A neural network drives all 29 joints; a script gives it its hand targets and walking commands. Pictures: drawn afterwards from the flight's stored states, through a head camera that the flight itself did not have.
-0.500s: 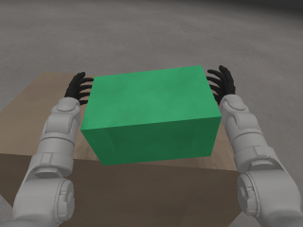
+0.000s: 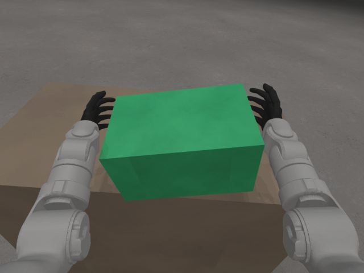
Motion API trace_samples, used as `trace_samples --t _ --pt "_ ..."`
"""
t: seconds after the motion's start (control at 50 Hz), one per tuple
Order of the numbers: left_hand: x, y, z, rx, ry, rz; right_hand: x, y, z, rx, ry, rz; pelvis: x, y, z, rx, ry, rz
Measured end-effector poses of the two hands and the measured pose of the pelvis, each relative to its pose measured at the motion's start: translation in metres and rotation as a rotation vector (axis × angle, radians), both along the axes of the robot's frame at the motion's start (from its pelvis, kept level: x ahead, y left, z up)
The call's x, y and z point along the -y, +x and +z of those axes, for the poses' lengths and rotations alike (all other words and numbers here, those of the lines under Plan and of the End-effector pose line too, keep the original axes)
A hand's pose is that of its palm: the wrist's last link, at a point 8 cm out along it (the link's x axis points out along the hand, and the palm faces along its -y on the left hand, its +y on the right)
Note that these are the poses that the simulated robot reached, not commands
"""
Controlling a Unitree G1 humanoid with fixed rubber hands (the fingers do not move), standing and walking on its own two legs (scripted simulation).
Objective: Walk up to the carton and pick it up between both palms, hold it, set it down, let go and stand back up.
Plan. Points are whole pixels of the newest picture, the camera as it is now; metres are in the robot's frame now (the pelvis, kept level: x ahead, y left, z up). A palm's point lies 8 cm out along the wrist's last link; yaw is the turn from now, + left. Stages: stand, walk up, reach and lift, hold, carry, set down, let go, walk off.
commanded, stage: set down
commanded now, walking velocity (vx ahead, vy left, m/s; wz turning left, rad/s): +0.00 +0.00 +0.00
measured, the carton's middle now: (183, 142) +0.42 +0.01 +0.11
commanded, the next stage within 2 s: none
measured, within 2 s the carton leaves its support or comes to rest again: rests again in 0.96 s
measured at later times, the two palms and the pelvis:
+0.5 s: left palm (97, 123) +0.42 +0.21 +0.15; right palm (272, 128) +0.42 -0.19 +0.17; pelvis +0.01 +0.00 +0.00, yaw +0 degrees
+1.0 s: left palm (99, 125) +0.42 +0.21 +0.14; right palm (270, 135) +0.42 -0.20 +0.15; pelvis +0.01 +0.00 +0.00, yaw +0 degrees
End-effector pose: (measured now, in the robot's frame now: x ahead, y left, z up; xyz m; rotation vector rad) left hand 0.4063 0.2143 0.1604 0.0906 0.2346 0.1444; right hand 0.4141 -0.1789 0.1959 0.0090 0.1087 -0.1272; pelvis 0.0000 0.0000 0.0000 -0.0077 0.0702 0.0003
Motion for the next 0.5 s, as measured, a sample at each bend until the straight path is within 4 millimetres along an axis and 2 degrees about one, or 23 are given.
trace_samples --t 0.5 --pt "0.009 0.014 -0.008 -0.012 -0.028 -0.045 0.013 0.004 -0.024 -0.068 -0.024 -0.012 0.003 0.006 0.0 -0.007 0.007 0.002"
